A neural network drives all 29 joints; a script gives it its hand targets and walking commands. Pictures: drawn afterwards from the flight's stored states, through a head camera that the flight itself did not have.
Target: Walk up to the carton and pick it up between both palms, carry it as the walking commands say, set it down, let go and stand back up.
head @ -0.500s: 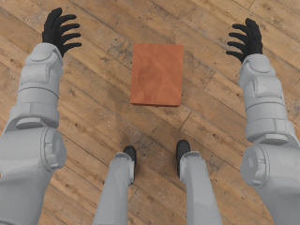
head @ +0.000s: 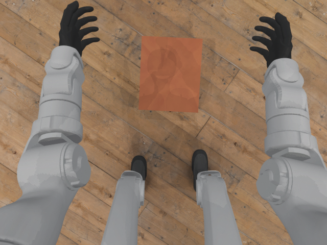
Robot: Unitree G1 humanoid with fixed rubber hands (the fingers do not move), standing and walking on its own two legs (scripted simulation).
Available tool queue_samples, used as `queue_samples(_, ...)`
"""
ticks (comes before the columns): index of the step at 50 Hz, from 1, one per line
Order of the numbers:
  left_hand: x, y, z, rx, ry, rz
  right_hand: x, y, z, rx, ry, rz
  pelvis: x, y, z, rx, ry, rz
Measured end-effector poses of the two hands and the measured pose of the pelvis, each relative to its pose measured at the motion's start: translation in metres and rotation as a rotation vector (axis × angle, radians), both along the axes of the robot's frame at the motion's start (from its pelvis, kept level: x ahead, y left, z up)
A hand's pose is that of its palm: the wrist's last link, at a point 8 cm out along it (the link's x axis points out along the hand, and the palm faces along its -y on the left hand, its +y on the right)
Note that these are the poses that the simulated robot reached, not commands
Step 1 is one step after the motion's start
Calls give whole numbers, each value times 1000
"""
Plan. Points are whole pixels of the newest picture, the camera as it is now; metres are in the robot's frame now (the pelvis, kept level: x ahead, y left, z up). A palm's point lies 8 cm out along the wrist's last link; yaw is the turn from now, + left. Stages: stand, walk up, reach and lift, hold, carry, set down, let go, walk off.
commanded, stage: reach and lift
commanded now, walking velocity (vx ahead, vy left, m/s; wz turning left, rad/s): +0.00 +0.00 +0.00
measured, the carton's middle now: (169, 77) +0.52 +0.00 -0.57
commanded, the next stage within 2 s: none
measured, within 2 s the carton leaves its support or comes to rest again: neither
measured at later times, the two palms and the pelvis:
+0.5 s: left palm (104, 71) +0.50 +0.20 -0.32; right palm (241, 75) +0.49 -0.20 -0.32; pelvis -0.07 +0.00 -0.16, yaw +2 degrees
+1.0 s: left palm (113, 81) +0.49 +0.21 -0.44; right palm (222, 83) +0.49 -0.19 -0.44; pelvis -0.08 +0.00 -0.25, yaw +2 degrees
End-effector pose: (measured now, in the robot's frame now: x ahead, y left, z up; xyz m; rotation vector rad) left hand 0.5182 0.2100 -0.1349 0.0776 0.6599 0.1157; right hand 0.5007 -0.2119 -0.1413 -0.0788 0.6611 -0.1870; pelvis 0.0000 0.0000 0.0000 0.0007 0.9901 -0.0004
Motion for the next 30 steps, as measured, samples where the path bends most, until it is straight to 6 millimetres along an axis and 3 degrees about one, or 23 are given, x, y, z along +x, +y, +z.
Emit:
queue_samples(3,-12,5,-22,6,28,5,1,5,-14,8,-6,16,-8,-3,-12,2,-4,-3)
queue_samples(7,-28,13,-56,17,60,15,-1,22,-48,33,25,42,-22,-6,-36,16,-5,1)
queue_samples(12,-25,18,-87,16,1,21,-6,35,-92,24,29,34,-41,-7,-76,17,-25,20)
queue_samples(20,-17,2,-144,-2,-2,14,-8,15,-143,-13,6,-16,-64,-3,-135,1,-96,36)
queue_samples(25,-18,-8,-180,1,9,20,-7,8,-174,-3,-3,-18,-73,-1,-158,6,-194,23)
queue_samples(30,-12,-7,-208,21,-22,33,-5,14,-210,27,-17,-6,-81,-1,-174,14,-339,11)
